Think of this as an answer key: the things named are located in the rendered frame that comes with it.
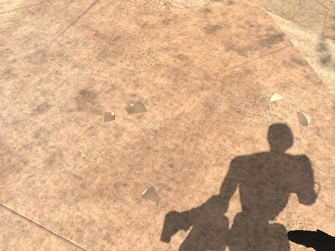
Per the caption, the robot right hand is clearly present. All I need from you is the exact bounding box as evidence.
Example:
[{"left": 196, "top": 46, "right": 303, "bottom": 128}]
[{"left": 287, "top": 230, "right": 335, "bottom": 251}]

